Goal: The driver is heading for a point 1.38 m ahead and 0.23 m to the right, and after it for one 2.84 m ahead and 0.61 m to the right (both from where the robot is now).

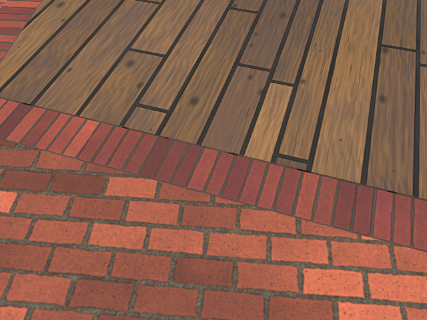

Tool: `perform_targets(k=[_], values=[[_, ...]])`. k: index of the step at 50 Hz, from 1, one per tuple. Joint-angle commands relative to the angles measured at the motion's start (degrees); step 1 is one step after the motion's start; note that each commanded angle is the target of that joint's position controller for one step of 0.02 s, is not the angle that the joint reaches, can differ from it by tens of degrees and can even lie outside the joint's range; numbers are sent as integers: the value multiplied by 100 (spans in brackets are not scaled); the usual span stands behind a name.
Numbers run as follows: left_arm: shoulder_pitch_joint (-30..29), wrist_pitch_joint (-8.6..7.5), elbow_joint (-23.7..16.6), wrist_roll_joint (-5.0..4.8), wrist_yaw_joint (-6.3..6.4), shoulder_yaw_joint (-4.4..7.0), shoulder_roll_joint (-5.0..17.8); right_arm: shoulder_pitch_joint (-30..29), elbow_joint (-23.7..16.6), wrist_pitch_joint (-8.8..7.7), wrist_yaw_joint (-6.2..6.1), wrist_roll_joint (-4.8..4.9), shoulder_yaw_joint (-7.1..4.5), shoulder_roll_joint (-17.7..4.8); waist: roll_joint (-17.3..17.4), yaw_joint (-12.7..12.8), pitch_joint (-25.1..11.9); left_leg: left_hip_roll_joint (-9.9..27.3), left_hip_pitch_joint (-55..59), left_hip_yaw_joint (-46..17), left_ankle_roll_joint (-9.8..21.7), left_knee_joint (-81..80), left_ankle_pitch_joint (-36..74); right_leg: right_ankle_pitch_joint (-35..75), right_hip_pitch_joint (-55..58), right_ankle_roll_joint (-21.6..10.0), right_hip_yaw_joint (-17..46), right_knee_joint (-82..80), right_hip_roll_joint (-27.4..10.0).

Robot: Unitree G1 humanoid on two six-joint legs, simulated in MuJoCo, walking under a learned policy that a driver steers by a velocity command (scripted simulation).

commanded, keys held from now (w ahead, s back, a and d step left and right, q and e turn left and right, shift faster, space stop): w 1.00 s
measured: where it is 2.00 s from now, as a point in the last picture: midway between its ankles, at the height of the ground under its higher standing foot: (231, 148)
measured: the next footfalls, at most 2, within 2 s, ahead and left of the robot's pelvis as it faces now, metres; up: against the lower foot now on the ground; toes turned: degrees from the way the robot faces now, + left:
left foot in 0.10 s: +0.22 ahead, +0.11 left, +0.00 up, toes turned +4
right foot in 0.66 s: +0.54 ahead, -0.06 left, +0.00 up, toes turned -4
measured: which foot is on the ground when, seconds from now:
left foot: up 0.00-0.08, down 0.10-0.68, up 0.70-1.00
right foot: down 0.00-0.10, up 0.12-0.64, down 0.66-1.00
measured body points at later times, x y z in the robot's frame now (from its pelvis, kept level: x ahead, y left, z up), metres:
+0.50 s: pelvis +0.27 +0.04 +0.01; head +0.29 +0.05 +0.45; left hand +0.43 +0.28 -0.12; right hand +0.20 -0.19 -0.14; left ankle +0.18 +0.10 -0.74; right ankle +0.44 -0.10 -0.69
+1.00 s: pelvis +0.56 +0.01 +0.01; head +0.58 +0.00 +0.46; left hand +0.51 +0.25 -0.13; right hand +0.69 -0.23 -0.13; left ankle +0.70 +0.16 -0.68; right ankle +0.50 -0.06 -0.74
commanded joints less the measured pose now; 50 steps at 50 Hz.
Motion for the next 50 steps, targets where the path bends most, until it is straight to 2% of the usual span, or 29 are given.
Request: perform_targets(k=[1,3,4,5,6,7,8,9,11,12,14,16,20,23,27,30,31,32,33,34,35,36,37,38,39,40,43,46,50], values=[[-94,-76,-178,-19,30,151,956,-401,-458,-54,-53,24,-64,-403,-770,-261,406,-224,791,213,212,-459,192,3522,-865,-703,491,-23,-1503],[-221,-48,-164,-18,41,168,1048,534,-179,-104,-142,7,-177,-584,-656,-703,-99,-502,1840,282,417,-753,-27,5060,-670,-537,249,1238,-1426],[-228,-19,-165,-16,36,155,1025,1436,134,-155,-201,-29,-261,-719,-468,-1056,-577,-571,2927,296,535,-1023,-65,4962,-996,-429,41,2399,-1185],[-133,0,-283,-17,19,85,801,2357,302,-206,-268,-161,-379,-1130,58,-1322,-1172,581,4192,-1008,771,-1288,-1196,3198,-2052,-339,-147,4105,-902],[510,13,-395,-135,-29,-43,64,2580,324,-195,-263,-210,-456,-1619,1355,-894,-1819,2179,5201,-4005,1428,-2176,-2287,-1135,-3765,-139,-221,6086,102],[96,35,-380,-27,-16,123,732,2115,295,-139,-221,45,-433,-1372,634,-903,-1405,1991,4556,-4570,1455,-2761,-2924,-985,-4236,-270,438,6574,-42],[-430,18,-552,-24,-43,177,846,1438,170,-151,-217,87,-334,-1001,364,-639,-524,1783,3742,-3521,1287,-2758,-2754,-357,-4425,-335,383,6501,-401],[-673,-21,-594,-25,-73,148,724,1139,139,-213,-191,76,-248,-680,136,-530,-196,1492,3057,-2811,1167,-2910,-1830,53,-4207,-339,353,6178,-601],[-565,81,-523,95,-124,128,535,1105,269,-312,-222,74,-157,-416,225,-214,-83,1038,2366,-1868,909,-3043,-622,257,-3601,-242,317,5683,-821],[-526,141,-498,108,-156,122,450,1229,341,-362,-227,68,-132,-364,224,-159,-124,973,2284,-1645,908,-3079,-237,280,-3468,-192,270,5578,-825],[-746,220,-575,118,-198,123,398,1531,480,-437,-232,102,-135,-423,174,-133,-50,911,2288,-1371,973,-3203,158,398,-3669,-96,145,5349,-872],[-1271,274,-755,128,-219,126,419,1763,565,-449,-242,108,-142,-496,128,-204,144,875,2384,-1215,1004,-3397,123,758,-4152,17,38,5013,-964],[-2239,266,-1101,84,-236,97,403,2211,697,-430,-251,115,-95,-441,49,-424,329,737,2765,-895,934,-3442,835,1473,-4663,179,-156,3961,-955],[-2780,237,-1290,46,-238,31,305,2517,803,-434,-272,105,-71,-437,119,-588,334,674,3045,-667,840,-3325,1555,1838,-4489,159,-360,3155,-774],[-3279,197,-1520,37,-213,7,350,2861,969,-391,-338,40,-58,-464,179,-720,381,865,3821,-614,874,-3021,2421,1655,-4496,-28,-483,2534,-579],[-2938,124,-1500,28,-166,57,467,2675,992,-366,-388,2,-84,-584,284,-435,194,970,4127,-476,768,-2328,4112,1017,-3771,-318,-591,2178,-283],[-2412,96,-1346,30,-118,111,570,2602,995,-356,-391,-9,-102,-651,347,-208,-91,944,4132,-423,695,-1713,4871,807,-3120,-438,-643,2075,-88],[-1473,47,-1037,57,-61,186,687,2495,981,-333,-377,15,-106,-673,250,196,-568,786,3891,-271,592,-681,4925,1026,-2018,-591,-689,1700,37],[-430,0,-770,188,11,302,1011,2423,857,-346,-359,76,-63,-571,44,580,-1182,592,2783,-159,501,744,3492,872,-427,-856,76,1667,-698],[142,16,-705,310,39,477,1657,3011,695,-352,-280,307,50,30,-1231,370,-2021,-417,646,199,197,3115,-232,385,1333,-1636,2896,1371,-2525],[-179,92,-699,78,-35,448,1454,2870,778,-347,-296,170,-103,-457,-743,293,-2012,-651,-32,-620,297,3835,-2079,444,1116,-1756,3976,723,-2634],[-880,102,-778,-34,-49,376,1187,2347,610,-343,-295,119,-154,-519,-519,-12,-988,-259,-370,-735,339,3803,-1558,250,220,-1543,2929,617,-2399],[-1258,62,-834,-34,-76,277,783,2053,536,-374,-271,98,-128,-420,-268,-123,-459,-45,-272,-691,335,3469,-1154,591,-589,-1371,2263,359,-2149],[-1402,21,-803,-19,-69,219,585,1969,544,-335,-254,66,-132,-307,-268,-297,-183,119,-48,-659,315,3132,-964,885,-1111,-1149,1745,191,-1862],[-1417,-12,-715,-33,-49,165,422,2052,557,-252,-223,-28,-118,-224,-380,-465,-73,219,255,-636,244,2852,-862,1191,-1532,-984,1340,61,-1627],[-1315,-55,-642,-23,-42,141,374,2129,592,-178,-178,-58,-105,-115,-434,-535,-104,233,443,-587,186,2724,-802,1423,-1690,-943,1102,-7,-1530],[-906,-158,-446,-46,-39,186,609,1739,425,-61,-109,-73,-107,-78,-420,-579,-1,330,115,-393,29,2329,-441,1905,-1722,-1003,718,-207,-1407],[-610,-151,-361,-50,-40,165,613,912,128,-40,-89,-48,-97,-138,-423,-421,213,432,-378,-229,-117,1502,191,2108,-1544,-964,472,-365,-1268],[-242,-144,-254,-47,-26,141,636,70,-148,-79,-76,22,-8,-31,-474,-182,267,267,-183,20,-135,174,807,2568,-1235,-858,198,-333,-1175]])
